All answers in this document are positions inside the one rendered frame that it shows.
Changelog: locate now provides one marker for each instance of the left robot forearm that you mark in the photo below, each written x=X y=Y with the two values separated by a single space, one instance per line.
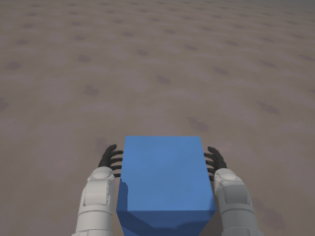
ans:
x=96 y=204

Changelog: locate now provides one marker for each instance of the robot left hand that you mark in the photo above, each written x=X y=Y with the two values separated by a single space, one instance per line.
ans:
x=106 y=161

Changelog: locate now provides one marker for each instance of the robot right hand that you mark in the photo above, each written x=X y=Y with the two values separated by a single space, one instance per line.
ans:
x=217 y=162

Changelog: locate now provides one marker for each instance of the carton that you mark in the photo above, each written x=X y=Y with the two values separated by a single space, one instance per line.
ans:
x=164 y=187

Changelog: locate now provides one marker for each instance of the right robot forearm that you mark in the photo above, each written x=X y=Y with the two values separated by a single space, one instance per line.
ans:
x=237 y=213

